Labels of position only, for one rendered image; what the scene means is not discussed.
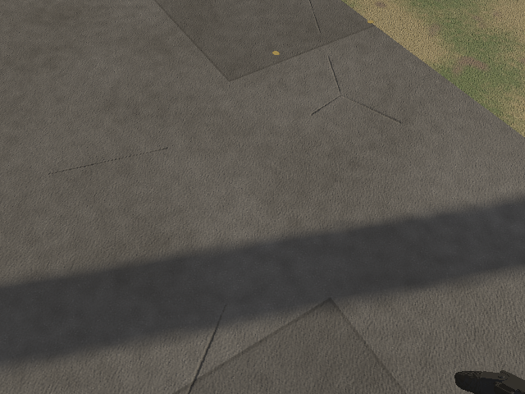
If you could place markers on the right robot hand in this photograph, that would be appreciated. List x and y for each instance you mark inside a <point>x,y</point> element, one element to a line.
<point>479,382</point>

